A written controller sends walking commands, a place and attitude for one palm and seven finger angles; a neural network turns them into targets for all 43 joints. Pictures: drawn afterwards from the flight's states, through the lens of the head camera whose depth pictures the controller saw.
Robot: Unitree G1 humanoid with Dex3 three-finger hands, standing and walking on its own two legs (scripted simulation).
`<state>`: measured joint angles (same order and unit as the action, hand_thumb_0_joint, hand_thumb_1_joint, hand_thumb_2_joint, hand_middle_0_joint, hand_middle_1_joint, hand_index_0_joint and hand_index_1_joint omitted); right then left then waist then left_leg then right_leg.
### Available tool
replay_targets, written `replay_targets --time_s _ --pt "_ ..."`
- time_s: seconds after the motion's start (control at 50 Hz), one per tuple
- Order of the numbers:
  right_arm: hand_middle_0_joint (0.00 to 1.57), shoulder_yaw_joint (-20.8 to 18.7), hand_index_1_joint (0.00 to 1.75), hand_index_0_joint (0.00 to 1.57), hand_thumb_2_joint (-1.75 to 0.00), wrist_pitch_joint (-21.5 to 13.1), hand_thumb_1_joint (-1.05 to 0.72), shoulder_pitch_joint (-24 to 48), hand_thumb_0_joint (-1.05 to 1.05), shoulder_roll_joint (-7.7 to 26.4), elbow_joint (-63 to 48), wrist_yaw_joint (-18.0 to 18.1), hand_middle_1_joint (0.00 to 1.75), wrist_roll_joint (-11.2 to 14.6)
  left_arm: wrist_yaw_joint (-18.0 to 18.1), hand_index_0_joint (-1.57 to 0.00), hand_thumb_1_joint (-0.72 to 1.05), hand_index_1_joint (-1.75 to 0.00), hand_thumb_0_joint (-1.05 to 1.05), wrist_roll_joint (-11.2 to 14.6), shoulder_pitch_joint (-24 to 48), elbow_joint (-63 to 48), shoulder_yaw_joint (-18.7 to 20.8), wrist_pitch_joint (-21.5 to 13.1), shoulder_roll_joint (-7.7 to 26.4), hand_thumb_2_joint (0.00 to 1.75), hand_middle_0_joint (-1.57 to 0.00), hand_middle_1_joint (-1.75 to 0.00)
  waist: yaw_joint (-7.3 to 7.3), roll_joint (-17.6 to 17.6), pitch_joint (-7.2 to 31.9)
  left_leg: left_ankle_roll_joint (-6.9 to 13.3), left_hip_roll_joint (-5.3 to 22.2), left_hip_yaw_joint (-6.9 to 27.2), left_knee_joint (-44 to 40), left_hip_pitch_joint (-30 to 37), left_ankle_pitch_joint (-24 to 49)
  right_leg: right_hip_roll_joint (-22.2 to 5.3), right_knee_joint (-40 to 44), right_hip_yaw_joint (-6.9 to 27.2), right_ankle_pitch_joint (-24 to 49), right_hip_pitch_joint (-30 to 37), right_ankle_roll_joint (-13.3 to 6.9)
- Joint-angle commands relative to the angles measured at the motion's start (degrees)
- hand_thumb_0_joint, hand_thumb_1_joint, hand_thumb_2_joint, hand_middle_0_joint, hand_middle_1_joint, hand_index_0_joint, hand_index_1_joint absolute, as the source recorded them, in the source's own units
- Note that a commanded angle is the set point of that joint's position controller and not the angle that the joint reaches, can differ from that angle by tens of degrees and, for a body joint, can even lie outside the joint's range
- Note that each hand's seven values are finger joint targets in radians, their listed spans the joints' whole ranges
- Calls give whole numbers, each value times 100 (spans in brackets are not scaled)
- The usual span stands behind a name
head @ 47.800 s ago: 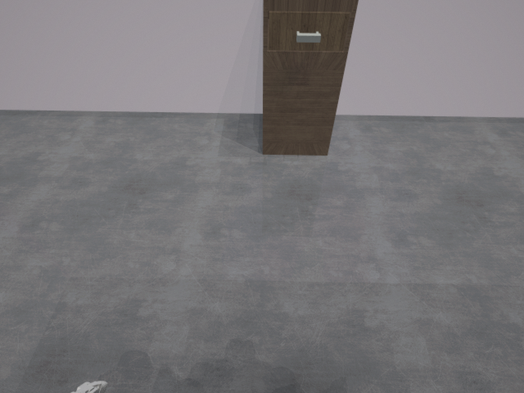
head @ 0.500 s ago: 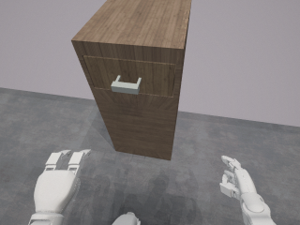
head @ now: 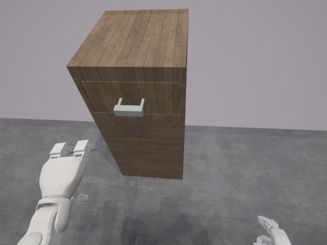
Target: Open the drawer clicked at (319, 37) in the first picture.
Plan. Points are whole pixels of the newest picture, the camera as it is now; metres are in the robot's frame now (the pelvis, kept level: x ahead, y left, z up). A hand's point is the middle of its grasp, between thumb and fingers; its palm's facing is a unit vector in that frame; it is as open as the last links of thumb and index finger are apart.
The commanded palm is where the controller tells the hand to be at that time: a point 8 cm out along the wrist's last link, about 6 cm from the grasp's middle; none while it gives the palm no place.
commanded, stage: raise the hand with hooked fingers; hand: left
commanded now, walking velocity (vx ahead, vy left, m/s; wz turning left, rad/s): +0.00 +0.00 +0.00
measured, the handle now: (130, 105) +0.57 +0.19 -0.04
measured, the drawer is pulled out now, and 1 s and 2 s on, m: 0.00 0.00 0.00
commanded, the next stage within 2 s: move the hooked fingers above the handle in 0.84 s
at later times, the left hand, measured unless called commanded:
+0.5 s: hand (64, 146) +0.30 +0.26 +0.10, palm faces +0.03 -0.07 -1.00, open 13.9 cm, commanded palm +0.28 +0.26 +0.15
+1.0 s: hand (71, 149) +0.30 +0.25 +0.09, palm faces +0.02 -0.08 -1.00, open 13.9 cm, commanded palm +0.29 +0.25 +0.15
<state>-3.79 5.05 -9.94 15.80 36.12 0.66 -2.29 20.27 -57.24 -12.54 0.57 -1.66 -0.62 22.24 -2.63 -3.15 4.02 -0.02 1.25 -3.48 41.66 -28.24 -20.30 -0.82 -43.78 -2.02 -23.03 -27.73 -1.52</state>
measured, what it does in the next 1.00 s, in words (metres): stands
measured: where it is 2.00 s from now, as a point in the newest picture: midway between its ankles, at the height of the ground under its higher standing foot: outside the picture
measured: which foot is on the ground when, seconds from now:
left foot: down 0.00-1.00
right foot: down 0.00-1.00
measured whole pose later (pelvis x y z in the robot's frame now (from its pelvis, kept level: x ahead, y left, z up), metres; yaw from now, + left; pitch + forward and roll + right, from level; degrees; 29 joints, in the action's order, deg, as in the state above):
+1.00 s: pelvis +0.00 +0.01 +0.02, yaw +1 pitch +3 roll +1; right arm -1.4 6.6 -8.5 14.3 36.3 1.3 0.7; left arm 6.3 -53.9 4.5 6.6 -3.6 -0.7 26.5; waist -3.9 -3.9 0.9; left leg 0.8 0.3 -3.2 29.8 -18.2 -14.5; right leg -1.2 -31.4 -2.4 -17.0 -17.2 -0.6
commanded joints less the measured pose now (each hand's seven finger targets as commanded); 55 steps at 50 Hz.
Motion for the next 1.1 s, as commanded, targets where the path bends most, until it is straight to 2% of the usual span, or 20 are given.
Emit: replay_targets --time_s 0.0,0.08,0.14,0.24,0.32,0.38,0.4,0.42,0.46,0.5,0.58,0.6,0.66,0.78,0.88,0.92,0.96,1.02,1.04,1.08 --pt "20 -32 30 20 -90 -260 -90 957 0 392 -1072 10 30 69 -57 -29 -36 -111 0 70 1183 -1231 413 204 1006 36 -29 -111 -127 217 1246 196 -250 182 -664 1079 1604 114 875 164 1810 712 -51" --pt "20 46 30 20 -90 -178 -90 1023 0 376 -1071 31 30 122 -374 -30 -45 -117 0 35 1562 -1091 487 324 1197 32 -30 -117 -183 118 1028 167 -228 217 -915 1265 1737 159 1049 112 1747 851 -75" --pt "20 97 30 20 -90 -131 -90 1011 0 335 -1047 37 30 156 -590 -30 -50 -120 0 58 1985 -954 397 353 1195 30 -30 -120 -152 203 871 156 -220 199 -1084 1394 1723 174 1211 74 1715 948 -61" --pt "20 162 30 20 -90 -75 -90 1001 0 310 -1021 59 30 184 -929 -30 -50 -120 0 103 2669 -806 321 303 1286 30 -30 -120 -132 32 900 149 -240 208 -1282 1641 1777 191 1422 49 1695 1147 -72" --pt "20 195 30 20 -90 -66 -90 952 0 326 -973 102 30 193 -1214 -30 -50 -120 0 215 3116 -639 365 208 1422 30 -30 -120 -110 222 910 166 -256 206 -1378 1706 1818 190 1568 40 1790 1335 -52" --pt "20 186 30 20 -90 -59 -90 931 0 350 -954 111 30 189 -1341 -30 -50 -120 0 244 3461 -732 452 72 1586 30 -30 -120 -114 25 1122 154 -267 218 -1406 1852 1988 188 1617 54 1893 1460 -59" --pt "20 198 30 20 -90 -75 -90 918 0 348 -944 113 30 204 -1388 -30 -50 -120 0 281 3558 -671 435 32 1589 30 -30 -120 -101 20 1038 157 -264 245 -1425 1836 1979 184 1631 39 1895 1442 -62" --pt "20 181 30 20 -90 -68 -90 877 0 358 -912 120 30 207 -1425 -30 -50 -120 0 318 3565 -614 500 -9 1653 30 -30 -120 -106 103 1068 168 -265 243 -1439 1854 2028 197 1659 41 1945 1481 -56" --pt "20 160 30 20 -90 -51 -90 830 0 371 -912 87 30 222 -1512 -30 -50 -120 0 371 3221 -401 446 -45 1500 30 -30 -120 -150 203 939 153 -260 245 -1461 1767 2164 207 1652 4 2041 1477 -59" --pt "20 140 30 20 -90 -35 -90 799 0 410 -935 40 30 224 -1572 -30 -50 -120 0 428 2993 -450 497 -104 1500 30 -30 -120 -208 139 1018 144 -252 234 -1489 1729 2253 190 1640 14 2099 1584 -63" --pt "20 86 30 20 -90 -36 -90 756 0 460 -973 12 30 184 -1495 -30 -50 -120 0 461 2874 -771 750 -276 1689 30 -30 -120 -256 225 1240 157 -253 248 -1458 1728 2465 189 1602 39 2311 1715 -56" --pt "20 88 30 20 -90 -31 -90 750 0 447 -953 7 30 202 -1446 -30 -50 -120 0 446 2892 -732 717 -297 1634 30 -30 -120 -235 282 1180 165 -258 229 -1452 1684 2367 178 1604 40 2264 1638 -46" --pt "20 24 30 20 -90 -66 -90 705 0 455 -920 14 30 206 -1234 -30 -50 -120 0 417 3059 -967 806 -398 1711 30 -30 -120 -225 121 1294 169 -248 235 -1423 1782 2371 177 1578 47 2209 1531 -51" --pt "20 -4 30 20 -90 -74 -90 720 0 472 -841 28 30 249 -982 -30 -50 -120 0 345 3142 -783 772 -208 1703 30 -30 -120 -183 34 1281 157 -255 219 -1435 1729 2097 202 1590 56 1911 1445 -62" --pt "20 39 30 20 -90 -67 -90 792 0 467 -882 70 30 290 -1122 -30 -50 -120 0 392 3070 -549 562 -20 1576 30 -30 -120 -149 214 1009 186 -275 183 -1517 1614 1783 188 1694 60 1706 1422 -33" --pt "20 62 30 20 -90 -66 -90 800 0 451 -889 92 30 282 -1191 -30 -50 -120 0 386 3079 -567 521 -15 1573 30 -30 -120 -160 300 1046 206 -281 170 -1528 1637 1742 179 1701 75 1692 1454 -21" --pt "20 76 30 20 -90 -74 -90 769 0 443 -844 117 30 281 -1221 -30 -50 -120 0 344 3439 -416 366 -52 1475 30 -30 -120 -69 267 943 205 -284 158 -1491 1633 1676 181 1708 69 1648 1283 -15" --pt "20 90 30 20 -90 -105 -90 658 0 446 -738 171 30 274 -1212 -30 -50 -120 0 277 4004 -15 365 -139 1558 30 -30 -120 12 354 890 211 -305 137 -1437 1562 1496 177 1731 88 1508 1164 -4" --pt "20 82 30 20 -90 -114 -90 639 0 433 -742 185 30 276 -1198 -30 -50 -120 0 253 4060 83 367 -177 1562 30 -30 -120 -31 322 987 220 -322 140 -1403 1547 1528 180 1696 106 1545 1190 -12" --pt "20 75 30 20 -90 -124 -90 581 0 440 -693 217 30 268 -1166 -30 -50 -120 0 220 4357 359 440 -228 1669 30 -30 -120 2 401 1065 227 -329 133 -1348 1507 1485 181 1693 131 1533 1180 1"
